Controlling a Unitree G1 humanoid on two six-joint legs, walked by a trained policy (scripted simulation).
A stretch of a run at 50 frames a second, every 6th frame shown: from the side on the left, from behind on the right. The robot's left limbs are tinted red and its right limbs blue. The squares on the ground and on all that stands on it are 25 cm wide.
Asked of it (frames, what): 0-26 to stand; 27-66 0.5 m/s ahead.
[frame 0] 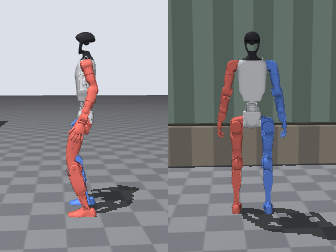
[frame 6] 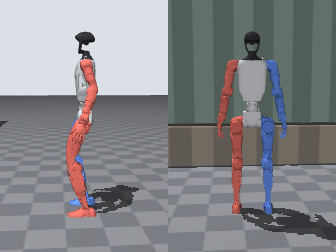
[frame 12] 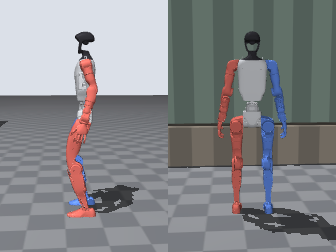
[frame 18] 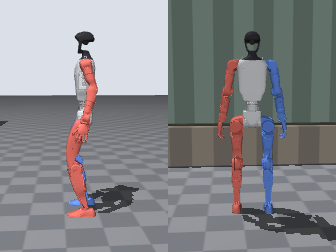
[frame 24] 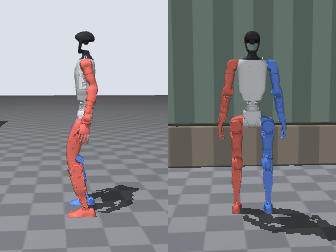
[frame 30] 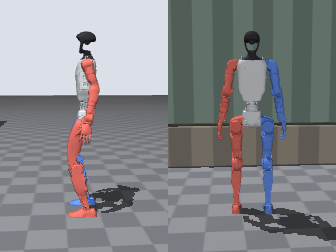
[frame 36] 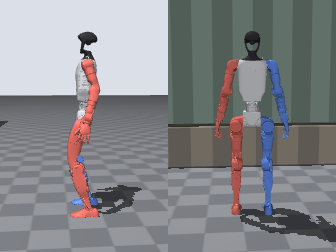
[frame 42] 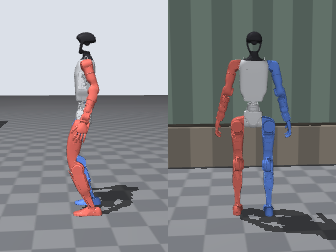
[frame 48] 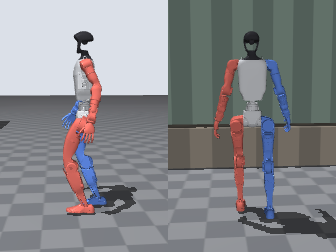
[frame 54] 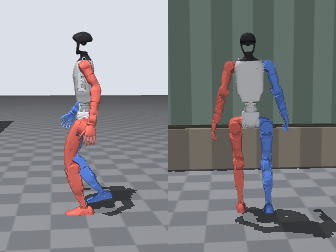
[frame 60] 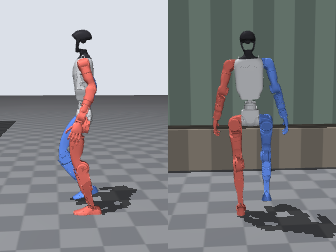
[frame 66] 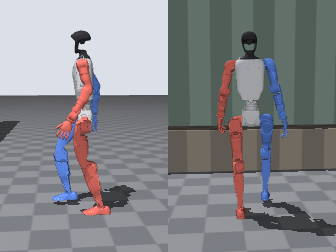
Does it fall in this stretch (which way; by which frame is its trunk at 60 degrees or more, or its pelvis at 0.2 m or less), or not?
no
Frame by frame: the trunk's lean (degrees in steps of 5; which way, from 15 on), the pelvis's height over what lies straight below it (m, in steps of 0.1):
0: 0, 0.8
6: 0, 0.8
12: 0, 0.8
18: 0, 0.8
24: 0, 0.8
30: 0, 0.8
36: 5, 0.8
42: 5, 0.8
48: 0, 0.8
54: 5, 0.8
60: 5, 0.8
66: 5, 0.8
